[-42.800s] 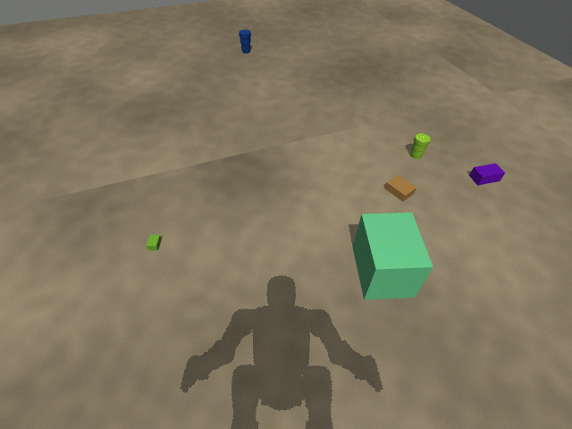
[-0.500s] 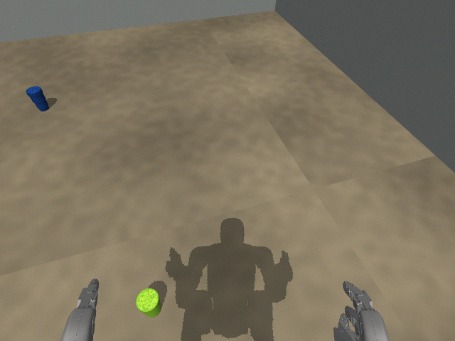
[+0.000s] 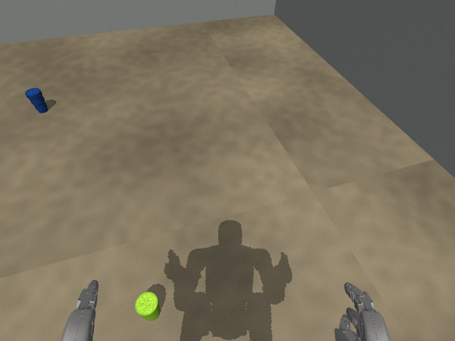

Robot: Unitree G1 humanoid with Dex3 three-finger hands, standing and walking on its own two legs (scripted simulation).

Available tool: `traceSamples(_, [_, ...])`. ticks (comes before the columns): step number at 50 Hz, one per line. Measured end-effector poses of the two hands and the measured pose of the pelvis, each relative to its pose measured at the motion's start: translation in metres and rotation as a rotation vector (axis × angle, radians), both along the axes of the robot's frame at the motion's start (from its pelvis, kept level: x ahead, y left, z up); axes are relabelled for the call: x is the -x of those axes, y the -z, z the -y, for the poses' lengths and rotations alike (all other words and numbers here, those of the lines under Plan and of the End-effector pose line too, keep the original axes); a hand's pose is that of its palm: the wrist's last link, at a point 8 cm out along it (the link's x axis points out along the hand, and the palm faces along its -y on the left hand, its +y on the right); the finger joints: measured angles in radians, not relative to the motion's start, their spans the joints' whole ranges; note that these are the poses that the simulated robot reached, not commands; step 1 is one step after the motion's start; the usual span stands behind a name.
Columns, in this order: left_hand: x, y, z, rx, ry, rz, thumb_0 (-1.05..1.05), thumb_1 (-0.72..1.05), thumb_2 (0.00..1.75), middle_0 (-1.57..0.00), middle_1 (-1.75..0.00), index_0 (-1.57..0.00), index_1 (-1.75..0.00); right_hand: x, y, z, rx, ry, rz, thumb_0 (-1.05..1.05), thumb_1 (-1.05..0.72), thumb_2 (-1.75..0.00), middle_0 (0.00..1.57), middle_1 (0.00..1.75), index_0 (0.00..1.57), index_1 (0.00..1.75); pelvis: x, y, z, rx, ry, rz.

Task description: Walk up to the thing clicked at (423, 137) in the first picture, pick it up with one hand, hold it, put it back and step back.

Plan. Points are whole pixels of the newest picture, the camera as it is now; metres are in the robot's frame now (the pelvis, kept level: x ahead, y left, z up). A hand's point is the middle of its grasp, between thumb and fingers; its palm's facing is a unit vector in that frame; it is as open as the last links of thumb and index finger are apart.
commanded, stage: stand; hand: left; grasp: from the side
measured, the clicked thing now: (149, 308) +0.37 +0.27 -0.66
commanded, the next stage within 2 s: none
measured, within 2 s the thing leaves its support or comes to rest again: neither
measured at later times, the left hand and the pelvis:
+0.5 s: hand out of the picture +0.12 +0.23 -0.11, palm faces -0.04 -0.94 -0.34, open 8.4 cm; pelvis -0.01 +0.00 +0.01, yaw +0 degrees
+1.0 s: hand out of the picture +0.04 +0.25 -0.11, palm faces -0.02 -0.94 -0.34, open 7.4 cm; pelvis -0.01 +0.01 +0.05, yaw +0 degrees
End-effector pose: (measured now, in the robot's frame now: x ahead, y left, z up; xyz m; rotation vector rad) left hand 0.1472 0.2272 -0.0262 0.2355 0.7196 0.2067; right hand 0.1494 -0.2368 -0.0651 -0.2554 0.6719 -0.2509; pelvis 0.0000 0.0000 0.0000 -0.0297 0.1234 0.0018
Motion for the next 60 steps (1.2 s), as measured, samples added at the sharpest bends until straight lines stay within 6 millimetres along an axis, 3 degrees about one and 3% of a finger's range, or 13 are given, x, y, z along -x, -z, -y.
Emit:
traceSamples(4, [0.002, 0.001, -0.001, -0.001, -0.004, -0.006, -0.01, -0.52, 0.09, -0.09, -0.09, -0.08, -0.09, 0.001, 0.0, -0.002, -0.002, -0.001, 0.003, 0.01, -0.9, -0.9, 0.21, 0.3, 0.2, 0.3, 0.001, 0.0, -0.001, 0.001, -0.001, 0.003])
traceSamples(8, [0.003, -0.001, -0.003, -0.006, -0.004, 0.003, -0.01, -0.38, 0.24, -0.14, -0.18, -0.14, -0.18, 0.002, 0.0, -0.004, -0.002, -0.005, 0.006, 0.01, -0.9, -0.9, 0.21, 0.3, 0.2, 0.3, 0.003, 0.0, -0.002, 0.001, -0.001, 0.005])
traceSamples(15, [0.006, 0.0, -0.003, -0.006, 0.001, 0.002, -0.01, 0.06, 0.62, -0.19, -0.26, -0.18, -0.26, 0.005, 0.0, -0.006, -0.006, -0.009, 0.009, 0.01, -0.9, -0.9, 0.21, 0.3, 0.2, 0.3, 0.006, 0.0, -0.003, 0.001, 0.0, 0.007])
traceSamples(19, [0.009, 0.023, -0.014, -0.05, 0.098, -0.051, -0.01, 0.35, 0.76, -0.2, -0.28, -0.19, -0.28, 0.013, 0.015, 0.002, 0.032, -0.137, -0.165, 0.01, -0.9, -0.9, 0.21, 0.3, 0.2, 0.3, 0.012, -0.004, -0.002, -0.022, 0.0, 0.065])
traceSamples(23, [0.025, 0.041, -0.034, -0.053, 0.101, -0.156, 0.0, 0.6, 0.84, -0.21, -0.29, -0.2, -0.29, 0.031, 0.019, 0.02, 0.018, -0.124, -0.298, 0.01, -0.9, -0.89, 0.21, 0.3, 0.21, 0.3, 0.013, -0.011, -0.001, -0.036, 0.001, 0.095])
traceSamples(28, [0.055, 0.051, -0.056, -0.058, 0.052, -0.285, 0.0, 0.78, 0.88, -0.21, -0.3, -0.2, -0.3, 0.056, 0.016, 0.04, 0.023, -0.06, -0.393, 0.01, -0.9, -0.89, 0.21, 0.3, 0.2, 0.3, 0.009, -0.02, -0.004, -0.033, 0.002, 0.116])
traceSamples(33, [0.08, 0.053, -0.068, -0.061, 0.006, -0.384, 0.01, 0.86, 0.89, -0.21, -0.3, -0.2, -0.3, 0.075, 0.014, 0.046, 0.021, -0.019, -0.469, 0.01, -0.9, -0.9, 0.21, 0.3, 0.2, 0.3, 0.005, -0.029, -0.007, -0.031, 0.0, 0.136])
traceSamples(40, [0.099, 0.051, -0.072, -0.047, -0.027, -0.464, 0.01, 0.89, 0.9, -0.21, -0.3, -0.2, -0.3, 0.089, 0.013, 0.037, -0.009, -0.003, -0.531, 0.01, -0.9, -0.9, 0.21, 0.3, 0.2, 0.3, 0.006, -0.04, -0.01, -0.029, -0.002, 0.162])
traceSamples(49, [0.108, 0.045, -0.072, -0.036, -0.039, -0.511, 0.0, 0.9, 0.9, -0.21, -0.3, -0.2, -0.3, 0.093, 0.011, 0.026, -0.046, -0.011, -0.556, 0.01, -0.9, -0.9, 0.21, 0.3, 0.2, 0.3, 0.009, -0.05, -0.012, -0.031, -0.003, 0.18])
traceSamples(60, [0.111, 0.038, -0.073, -0.048, -0.055, -0.543, 0.0, 0.9, 0.9, -0.21, -0.3, -0.2, -0.3, 0.095, 0.009, 0.038, -0.042, 0.002, -0.582, 0.01, -0.9, -0.89, 0.21, 0.3, 0.2, 0.3, 0.009, -0.056, -0.008, -0.034, -0.004, 0.183])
